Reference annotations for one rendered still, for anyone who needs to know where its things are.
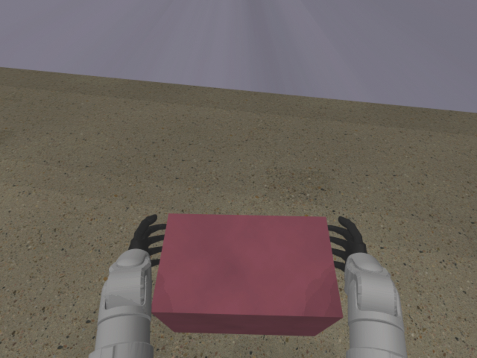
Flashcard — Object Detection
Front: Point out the carton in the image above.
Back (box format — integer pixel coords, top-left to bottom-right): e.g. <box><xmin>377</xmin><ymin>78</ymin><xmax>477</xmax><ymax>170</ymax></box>
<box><xmin>151</xmin><ymin>213</ymin><xmax>343</xmax><ymax>336</ymax></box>

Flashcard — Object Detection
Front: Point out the robot right forearm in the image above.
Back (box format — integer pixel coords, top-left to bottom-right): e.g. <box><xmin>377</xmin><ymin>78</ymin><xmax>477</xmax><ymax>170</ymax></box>
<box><xmin>344</xmin><ymin>253</ymin><xmax>408</xmax><ymax>358</ymax></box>

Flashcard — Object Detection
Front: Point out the robot left forearm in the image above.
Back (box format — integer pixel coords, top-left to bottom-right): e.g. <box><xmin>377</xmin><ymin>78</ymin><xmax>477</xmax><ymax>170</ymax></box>
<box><xmin>88</xmin><ymin>249</ymin><xmax>154</xmax><ymax>358</ymax></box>

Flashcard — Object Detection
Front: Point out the robot left hand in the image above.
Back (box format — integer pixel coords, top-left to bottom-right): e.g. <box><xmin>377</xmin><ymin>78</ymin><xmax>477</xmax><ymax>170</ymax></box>
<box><xmin>128</xmin><ymin>214</ymin><xmax>167</xmax><ymax>267</ymax></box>

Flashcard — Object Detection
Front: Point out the robot right hand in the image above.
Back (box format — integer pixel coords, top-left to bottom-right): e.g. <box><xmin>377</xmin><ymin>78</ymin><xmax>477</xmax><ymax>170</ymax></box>
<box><xmin>327</xmin><ymin>216</ymin><xmax>367</xmax><ymax>272</ymax></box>

